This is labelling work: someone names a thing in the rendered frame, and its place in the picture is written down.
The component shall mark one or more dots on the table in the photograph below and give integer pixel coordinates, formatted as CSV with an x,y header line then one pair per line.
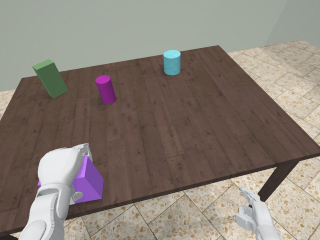
x,y
164,133

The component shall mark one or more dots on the robot right forearm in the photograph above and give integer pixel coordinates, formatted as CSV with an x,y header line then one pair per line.
x,y
267,232

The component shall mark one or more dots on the robot left forearm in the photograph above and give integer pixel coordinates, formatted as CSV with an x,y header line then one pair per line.
x,y
48,213

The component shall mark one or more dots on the left robot hand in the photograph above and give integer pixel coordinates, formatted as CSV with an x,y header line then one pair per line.
x,y
62,165

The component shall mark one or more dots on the right robot hand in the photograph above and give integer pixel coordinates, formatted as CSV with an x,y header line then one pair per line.
x,y
250,218

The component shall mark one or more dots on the sponge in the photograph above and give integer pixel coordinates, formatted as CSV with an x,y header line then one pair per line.
x,y
88,181

